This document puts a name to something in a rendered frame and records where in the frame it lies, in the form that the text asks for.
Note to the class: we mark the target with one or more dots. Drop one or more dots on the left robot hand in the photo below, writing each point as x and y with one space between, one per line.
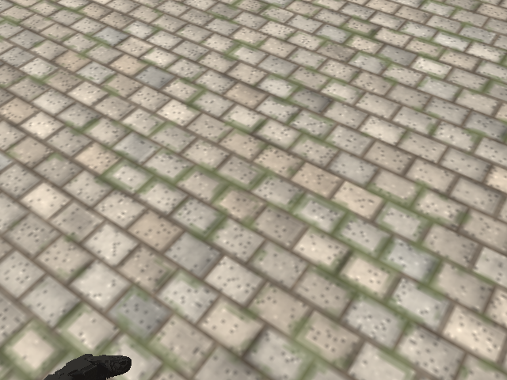
89 367

